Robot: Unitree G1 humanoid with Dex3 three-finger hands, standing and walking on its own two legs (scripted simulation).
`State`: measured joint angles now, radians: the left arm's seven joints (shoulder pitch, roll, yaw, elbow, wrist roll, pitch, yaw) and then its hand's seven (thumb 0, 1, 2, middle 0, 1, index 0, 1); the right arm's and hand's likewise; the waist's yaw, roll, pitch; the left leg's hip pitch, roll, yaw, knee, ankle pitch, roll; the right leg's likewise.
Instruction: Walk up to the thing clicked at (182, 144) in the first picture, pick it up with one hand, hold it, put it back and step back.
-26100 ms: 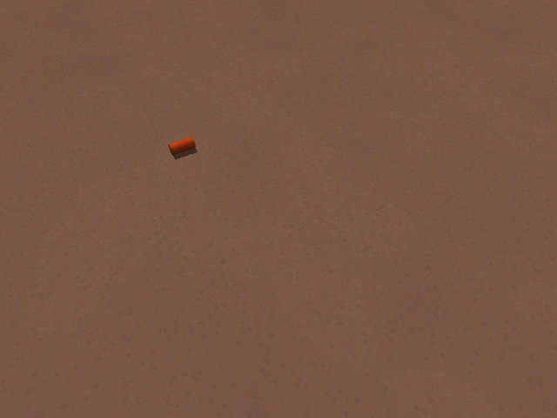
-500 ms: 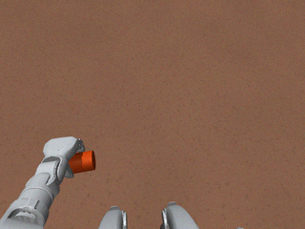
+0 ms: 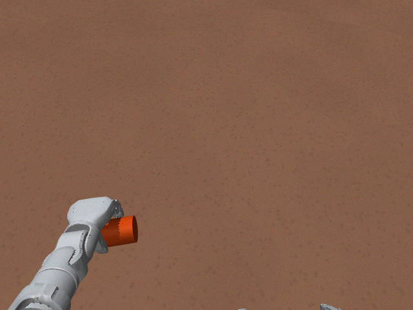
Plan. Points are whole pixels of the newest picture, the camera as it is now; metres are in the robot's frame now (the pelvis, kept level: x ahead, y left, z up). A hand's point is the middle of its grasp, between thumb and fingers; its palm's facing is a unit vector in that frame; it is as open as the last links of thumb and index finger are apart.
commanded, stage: hold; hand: left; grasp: from above
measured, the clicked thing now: (105, 233) +0.33 +0.22 -0.13
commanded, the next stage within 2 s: crouch in 1.88 s
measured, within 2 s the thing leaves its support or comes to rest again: neither
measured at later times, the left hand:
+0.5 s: hand (92, 227) +0.31 +0.22 -0.05, palm faces -0.48 -0.04 -0.87, open 8.7 cm
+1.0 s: hand (91, 235) +0.29 +0.21 -0.03, palm faces -0.48 -0.04 -0.87, open 8.6 cm
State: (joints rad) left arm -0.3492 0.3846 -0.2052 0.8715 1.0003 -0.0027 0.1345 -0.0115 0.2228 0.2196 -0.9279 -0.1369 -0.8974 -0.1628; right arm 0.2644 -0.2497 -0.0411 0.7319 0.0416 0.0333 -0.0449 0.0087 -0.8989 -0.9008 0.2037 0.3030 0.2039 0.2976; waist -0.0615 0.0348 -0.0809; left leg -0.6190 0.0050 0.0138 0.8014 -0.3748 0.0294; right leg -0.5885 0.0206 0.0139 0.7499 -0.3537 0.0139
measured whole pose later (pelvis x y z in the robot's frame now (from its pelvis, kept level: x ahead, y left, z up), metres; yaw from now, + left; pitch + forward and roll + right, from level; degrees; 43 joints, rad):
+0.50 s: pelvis +0.01 +0.00 +0.02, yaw +0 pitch +6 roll -1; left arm -0.30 0.39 -0.23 0.79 1.01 -0.01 0.06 -0.01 0.25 0.16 -0.95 -0.10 -0.92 -0.12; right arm 0.25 -0.27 -0.05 0.72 0.05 0.05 -0.04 0.01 -0.90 -0.90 0.20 0.30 0.20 0.30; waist -0.03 0.04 -0.06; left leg -0.42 0.00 0.03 0.63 -0.32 0.03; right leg -0.40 0.01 0.03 0.58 -0.30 0.01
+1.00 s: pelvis +0.00 -0.01 +0.03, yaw +0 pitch +3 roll -1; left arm -0.26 0.39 -0.24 0.73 1.00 -0.02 0.01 0.00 0.27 0.11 -0.97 -0.06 -0.94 -0.08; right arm 0.21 -0.27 -0.04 0.71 0.06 0.07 -0.05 0.01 -0.90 -0.90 0.20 0.30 0.20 0.30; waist -0.02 0.05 -0.02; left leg -0.33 0.00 0.02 0.54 -0.26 0.02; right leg -0.31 0.01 0.03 0.52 -0.25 0.01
